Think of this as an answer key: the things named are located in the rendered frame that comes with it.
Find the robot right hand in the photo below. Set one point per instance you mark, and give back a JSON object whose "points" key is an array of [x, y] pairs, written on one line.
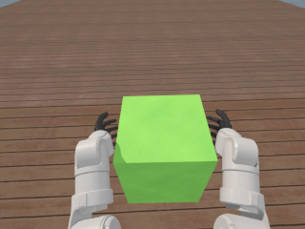
{"points": [[224, 123]]}

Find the robot left forearm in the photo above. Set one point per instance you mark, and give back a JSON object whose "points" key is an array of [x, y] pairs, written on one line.
{"points": [[92, 190]]}

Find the robot left hand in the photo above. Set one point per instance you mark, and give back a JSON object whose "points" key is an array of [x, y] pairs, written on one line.
{"points": [[100, 125]]}

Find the robot right upper arm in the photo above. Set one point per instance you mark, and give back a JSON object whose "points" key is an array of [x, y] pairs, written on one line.
{"points": [[231, 221]]}

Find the carton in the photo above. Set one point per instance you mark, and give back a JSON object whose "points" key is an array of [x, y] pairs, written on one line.
{"points": [[164, 152]]}

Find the robot left upper arm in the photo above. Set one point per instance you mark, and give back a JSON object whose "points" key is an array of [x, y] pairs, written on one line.
{"points": [[99, 222]]}

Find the robot right forearm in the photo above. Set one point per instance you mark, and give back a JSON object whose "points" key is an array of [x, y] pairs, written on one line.
{"points": [[240, 178]]}

